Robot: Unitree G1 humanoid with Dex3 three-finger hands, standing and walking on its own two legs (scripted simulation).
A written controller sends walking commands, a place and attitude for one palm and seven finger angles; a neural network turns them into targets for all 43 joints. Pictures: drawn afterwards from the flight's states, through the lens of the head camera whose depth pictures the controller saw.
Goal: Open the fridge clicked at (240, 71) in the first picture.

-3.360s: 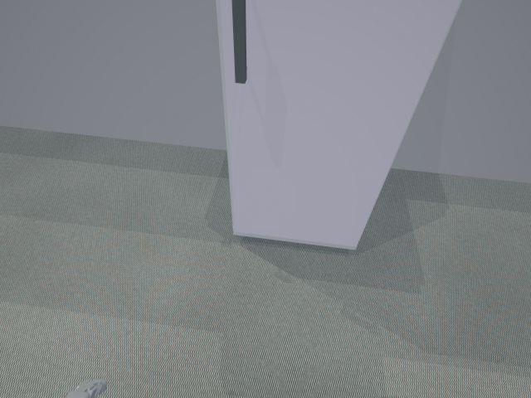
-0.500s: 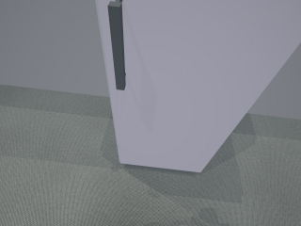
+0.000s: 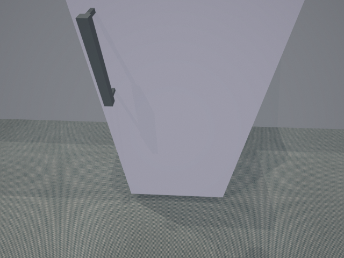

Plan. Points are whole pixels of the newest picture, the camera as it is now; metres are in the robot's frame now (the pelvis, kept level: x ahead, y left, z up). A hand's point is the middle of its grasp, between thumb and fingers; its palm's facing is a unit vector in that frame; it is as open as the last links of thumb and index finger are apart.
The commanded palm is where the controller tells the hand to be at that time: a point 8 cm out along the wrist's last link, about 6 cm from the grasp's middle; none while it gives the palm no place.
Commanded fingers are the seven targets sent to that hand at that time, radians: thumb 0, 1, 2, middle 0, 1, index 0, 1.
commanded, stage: come to a stop and stand still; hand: left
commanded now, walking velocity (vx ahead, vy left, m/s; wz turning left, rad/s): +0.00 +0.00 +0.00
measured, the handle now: (101, 62) +0.54 +0.20 +0.19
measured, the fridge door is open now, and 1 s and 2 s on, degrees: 0 0 0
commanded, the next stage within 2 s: look again from close up in 1.16 s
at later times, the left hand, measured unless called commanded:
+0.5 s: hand out of the picture -0.07 +0.16 -0.17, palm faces +0.06 -0.99 -0.15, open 7.4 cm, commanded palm none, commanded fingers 0.00 0.90 0.90 -0.20 -0.30 -0.20 -0.30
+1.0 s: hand out of the picture -0.03 +0.19 -0.17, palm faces +0.03 -0.99 -0.16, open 7.4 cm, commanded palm none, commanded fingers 0.00 0.90 0.90 -0.20 -0.30 -0.20 -0.30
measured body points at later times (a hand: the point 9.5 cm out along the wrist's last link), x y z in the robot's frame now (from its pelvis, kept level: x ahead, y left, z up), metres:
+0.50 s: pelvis -0.03 +0.01 +0.01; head -0.03 +0.01 +0.46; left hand -0.07 +0.21 -0.16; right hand -0.05 -0.21 -0.15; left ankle +0.00 +0.12 -0.73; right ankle +0.00 -0.10 -0.73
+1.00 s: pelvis -0.02 +0.03 +0.01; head -0.01 +0.03 +0.46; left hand -0.03 +0.24 -0.16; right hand -0.04 -0.18 -0.15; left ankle +0.00 +0.12 -0.73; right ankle +0.00 -0.10 -0.73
